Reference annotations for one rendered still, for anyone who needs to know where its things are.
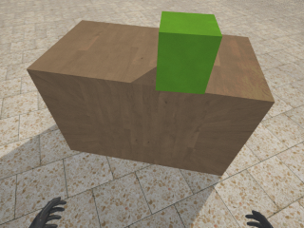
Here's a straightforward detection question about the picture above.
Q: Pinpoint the carton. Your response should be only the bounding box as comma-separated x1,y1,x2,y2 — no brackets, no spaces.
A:
155,11,222,94

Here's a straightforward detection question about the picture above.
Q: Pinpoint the left robot hand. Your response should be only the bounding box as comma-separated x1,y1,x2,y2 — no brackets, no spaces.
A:
29,197,67,228

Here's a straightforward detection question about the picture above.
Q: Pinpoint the right robot hand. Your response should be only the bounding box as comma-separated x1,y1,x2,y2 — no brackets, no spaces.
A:
245,210,274,228

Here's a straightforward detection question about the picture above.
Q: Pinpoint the pedestal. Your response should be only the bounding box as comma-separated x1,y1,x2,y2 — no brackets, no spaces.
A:
27,20,275,176

